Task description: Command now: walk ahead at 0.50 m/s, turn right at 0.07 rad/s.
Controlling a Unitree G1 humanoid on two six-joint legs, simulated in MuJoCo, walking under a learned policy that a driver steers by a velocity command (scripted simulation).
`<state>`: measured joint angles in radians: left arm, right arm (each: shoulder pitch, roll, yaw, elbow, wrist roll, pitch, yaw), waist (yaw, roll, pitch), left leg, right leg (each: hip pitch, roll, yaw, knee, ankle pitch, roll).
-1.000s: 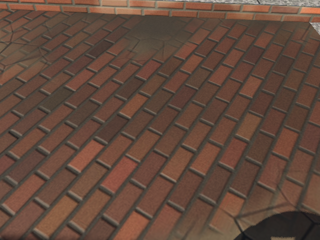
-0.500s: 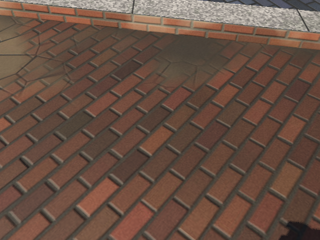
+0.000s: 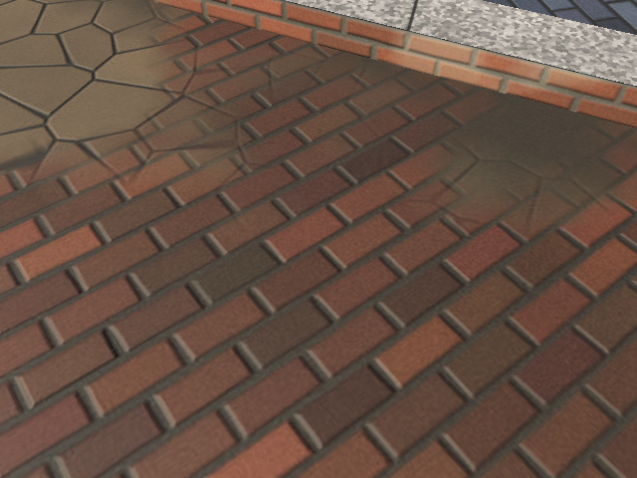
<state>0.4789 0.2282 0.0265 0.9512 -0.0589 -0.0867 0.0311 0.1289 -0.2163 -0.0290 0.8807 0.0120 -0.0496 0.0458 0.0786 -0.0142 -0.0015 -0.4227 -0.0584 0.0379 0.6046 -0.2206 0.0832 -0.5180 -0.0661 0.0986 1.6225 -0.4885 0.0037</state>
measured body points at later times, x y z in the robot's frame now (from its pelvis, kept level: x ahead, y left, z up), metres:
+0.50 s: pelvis +0.26 -0.12 +0.00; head +0.29 -0.14 +0.45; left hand +0.48 +0.09 -0.10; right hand +0.25 -0.40 -0.14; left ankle +0.18 +0.07 -0.63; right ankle +0.30 -0.20 -0.72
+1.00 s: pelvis +0.55 -0.16 +0.00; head +0.59 -0.17 +0.45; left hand +0.63 +0.11 -0.14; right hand +0.69 -0.44 -0.10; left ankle +0.67 -0.11 -0.72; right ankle +0.33 -0.21 -0.66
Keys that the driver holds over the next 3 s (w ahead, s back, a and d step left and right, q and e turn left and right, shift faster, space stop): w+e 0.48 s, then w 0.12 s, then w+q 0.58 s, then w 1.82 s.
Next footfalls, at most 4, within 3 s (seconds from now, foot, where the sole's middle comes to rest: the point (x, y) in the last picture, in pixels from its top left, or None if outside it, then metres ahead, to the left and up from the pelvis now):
0.38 right None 0.34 -0.21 -0.76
0.94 left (407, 382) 0.71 -0.12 -0.76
1.44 right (492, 292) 0.97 -0.33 -0.76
1.96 left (392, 207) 1.24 -0.08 -0.76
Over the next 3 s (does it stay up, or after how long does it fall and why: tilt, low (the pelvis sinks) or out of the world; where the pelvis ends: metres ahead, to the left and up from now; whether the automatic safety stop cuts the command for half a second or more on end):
stays up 1.61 -0.17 0.01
